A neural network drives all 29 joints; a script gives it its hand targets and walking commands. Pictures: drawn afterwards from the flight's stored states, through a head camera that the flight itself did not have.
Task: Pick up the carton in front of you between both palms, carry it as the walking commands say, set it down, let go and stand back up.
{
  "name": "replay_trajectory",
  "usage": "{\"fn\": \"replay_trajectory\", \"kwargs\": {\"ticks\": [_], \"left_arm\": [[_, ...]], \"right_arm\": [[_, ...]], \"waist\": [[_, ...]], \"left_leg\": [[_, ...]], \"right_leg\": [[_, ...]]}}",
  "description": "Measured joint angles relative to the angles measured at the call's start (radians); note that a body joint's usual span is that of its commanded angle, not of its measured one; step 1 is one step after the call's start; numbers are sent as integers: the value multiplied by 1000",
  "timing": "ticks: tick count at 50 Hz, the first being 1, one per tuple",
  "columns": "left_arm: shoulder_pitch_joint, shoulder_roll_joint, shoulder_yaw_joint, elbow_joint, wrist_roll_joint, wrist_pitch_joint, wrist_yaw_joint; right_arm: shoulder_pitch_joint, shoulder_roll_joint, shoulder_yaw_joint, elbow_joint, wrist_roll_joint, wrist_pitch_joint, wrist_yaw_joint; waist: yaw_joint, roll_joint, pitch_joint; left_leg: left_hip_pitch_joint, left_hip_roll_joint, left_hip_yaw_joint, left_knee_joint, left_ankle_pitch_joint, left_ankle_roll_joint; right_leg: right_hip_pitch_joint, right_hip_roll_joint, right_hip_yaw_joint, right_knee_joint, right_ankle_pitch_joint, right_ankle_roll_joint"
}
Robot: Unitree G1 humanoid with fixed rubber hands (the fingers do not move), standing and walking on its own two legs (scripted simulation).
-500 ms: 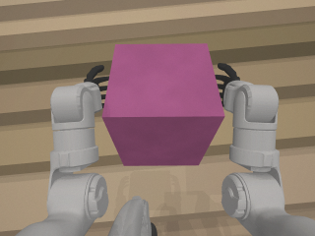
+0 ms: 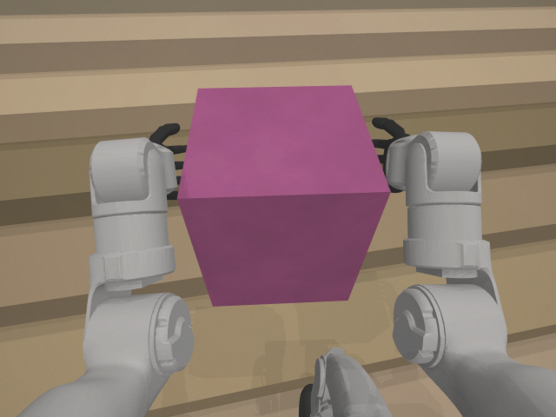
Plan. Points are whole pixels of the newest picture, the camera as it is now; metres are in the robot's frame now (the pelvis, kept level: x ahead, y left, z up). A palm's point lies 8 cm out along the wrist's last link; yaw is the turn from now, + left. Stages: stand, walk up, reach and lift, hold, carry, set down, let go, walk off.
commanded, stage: carry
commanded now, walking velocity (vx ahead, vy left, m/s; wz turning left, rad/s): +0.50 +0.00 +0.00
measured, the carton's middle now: (278, 202) +0.40 +0.00 +0.12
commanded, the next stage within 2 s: none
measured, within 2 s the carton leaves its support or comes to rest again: neither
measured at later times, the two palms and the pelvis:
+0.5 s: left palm out of the picture +0.68 +0.16 +0.32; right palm out of the picture +0.69 -0.14 +0.31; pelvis +0.31 +0.01 +0.12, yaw +0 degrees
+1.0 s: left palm out of the picture +0.99 +0.16 +0.42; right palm out of the picture +0.99 -0.14 +0.43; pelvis +0.61 +0.00 +0.23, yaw +1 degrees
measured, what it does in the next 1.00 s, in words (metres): climbs: right foot 0.11 m higher, then left foot 0.11 m higher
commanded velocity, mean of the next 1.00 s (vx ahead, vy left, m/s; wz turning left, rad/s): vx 0.50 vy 0.00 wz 0.00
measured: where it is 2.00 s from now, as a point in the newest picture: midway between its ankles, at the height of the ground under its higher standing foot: (246, 126)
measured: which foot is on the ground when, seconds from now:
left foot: down 0.00-0.02, up 0.04-0.48, down 0.50-1.00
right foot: up 0.00-0.00, down 0.02-0.56, up 0.58-0.98, down 1.00-1.00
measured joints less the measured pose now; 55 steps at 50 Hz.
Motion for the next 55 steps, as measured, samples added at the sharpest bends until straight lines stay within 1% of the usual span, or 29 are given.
{"fn": "replay_trajectory", "kwargs": {"ticks": [1,2,3,5,6,8,10,14,18,20,23,25,26,27,28,29,31,32,34,36,39,44,46,48,50,51,52,53,55], "left_arm": [[6,-6,-17,20,-6,-8,6],[14,-15,-34,31,-11,-20,12],[19,-22,-50,33,-18,-35,20],[51,-37,-77,18,-36,-60,36],[76,-42,-85,-2,-46,-64,44],[112,-44,-90,-49,-70,-66,55],[123,-45,-88,-89,-87,-71,62],[109,-53,-72,-160,-88,-81,64],[89,-58,-57,-180,-72,-74,59],[86,-50,-52,-168,-65,-60,50],[74,-34,-38,-120,-55,-33,35],[64,-22,-21,-74,-48,-22,25],[66,-17,-12,-51,-42,-22,18],[70,-14,-2,-28,-34,-23,10],[69,-6,6,-7,-26,-23,0],[62,4,9,13,-20,-29,-8],[66,14,23,37,-9,-42,-23],[78,9,29,31,-6,-42,-25],[101,-7,28,-8,4,-33,-25],[111,-19,19,-63,4,-24,-19],[98,-23,8,-130,1,-21,-4],[65,-6,-10,-140,-12,-16,0],[53,-4,-23,-115,-13,-10,6],[38,-1,-34,-75,-17,-3,12],[25,3,-48,-21,-26,-5,18],[27,0,-59,5,-32,-12,22],[30,-5,-72,30,-35,-20,26],[31,-10,-82,45,-37,-28,30],[38,-18,-107,60,-50,-54,41]], "right_arm": [[14,-3,-13,0,-8,2,8],[23,-10,-24,1,-16,1,18],[24,-18,-37,3,-23,-7,29],[36,-25,-56,-3,-33,-21,45],[49,-17,-61,-18,-40,-22,47],[75,5,-67,-71,-53,-14,47],[96,19,-64,-137,-58,-8,47],[103,18,-43,-235,-48,-6,46],[89,2,-26,-246,-34,-4,46],[80,-3,-11,-219,-34,2,44],[65,-6,11,-155,-34,15,36],[49,-9,27,-93,-29,16,27],[47,-7,36,-60,-26,10,23],[46,-5,47,-26,-23,3,19],[43,-2,57,4,-20,-4,14],[42,1,70,22,-17,-16,6],[66,15,84,29,4,-36,7],[88,19,91,16,15,-36,3],[124,19,98,-27,33,-30,-5],[132,15,91,-71,48,-27,-10],[110,16,70,-122,53,-30,-15],[70,19,37,-137,37,-24,-9],[62,12,25,-121,31,-12,0],[52,3,14,-93,23,2,8],[48,-3,-1,-64,12,13,15],[54,-5,-11,-51,4,15,21],[63,-8,-23,-40,-3,16,29],[61,-15,-30,-27,-11,13,38],[57,-28,-50,-10,-24,-2,54]], "waist": [[35,-2,1],[81,9,14],[120,17,40],[172,33,90],[187,41,110],[193,49,141],[186,44,164],[159,33,159],[144,37,110],[134,37,87],[105,23,38],[78,13,2],[53,4,-12],[27,6,-20],[-3,4,-19],[-32,-2,-3],[-75,-18,36],[-88,-24,49],[-94,-25,73],[-89,-17,91],[-77,-15,94],[-58,-32,48],[-39,-26,27],[-15,-13,2],[16,-7,-19],[45,0,-24],[79,1,-22],[119,16,-4],[172,32,40]], "left_leg": [[-9,19,12,72,10,-3],[-56,47,2,218,29,3],[-153,37,-66,470,20,-5],[-360,-50,-185,983,37,4],[-441,-86,-201,1159,50,18],[-583,-122,-192,1360,67,50],[-704,-126,-157,1422,43,76],[-901,-94,-79,1425,-65,104],[-1107,-59,-71,1621,-195,125],[-1175,-27,-57,1585,-189,119],[-1155,7,7,1264,-87,112],[-1054,-8,47,1033,-29,126],[-971,-37,64,971,-98,132],[-856,-69,79,861,-64,133],[-757,-95,80,750,-38,100],[-723,-106,80,725,-66,81],[-661,-114,74,684,-79,82],[-620,-117,69,643,-72,82],[-535,-117,59,545,-48,76],[-457,-112,50,451,-31,73],[-364,-104,36,344,-23,68],[-201,-89,-2,205,-49,33],[-114,-68,-16,114,-46,10],[-28,-39,-18,7,-30,-4],[24,-13,5,-28,-4,-2],[23,7,20,20,9,-3],[-13,27,26,139,27,1],[-79,45,-3,331,96,7],[-295,-26,-145,876,91,6]], "right_leg": [[92,26,-13,-120,20,3],[163,52,-24,-173,-21,5],[191,59,-35,-176,-25,-3],[259,63,-45,-214,-2,-30],[305,63,-46,-257,24,-17],[391,67,-44,-342,43,28],[470,68,-43,-422,39,37],[591,60,-36,-545,31,41],[710,46,-9,-633,-2,73],[792,30,9,-701,-11,92],[920,-6,20,-847,5,106],[974,-33,7,-898,29,113],[973,-56,-4,-869,45,111],[941,-77,-15,-777,74,115],[888,-94,4,-620,139,107],[797,-78,76,-384,101,116],[616,21,206,100,38,103],[542,64,227,270,29,88],[412,108,214,453,18,60],[296,109,174,495,6,41],[142,79,120,472,-42,30],[-117,21,89,629,-170,21],[-160,-4,66,508,-149,22],[-131,-16,21,269,-74,10],[-30,4,-20,35,12,-9],[54,30,-32,-44,-34,-9],[162,56,-37,-148,4,1],[214,77,-47,-193,71,18],[271,95,-49,-217,47,20]]}}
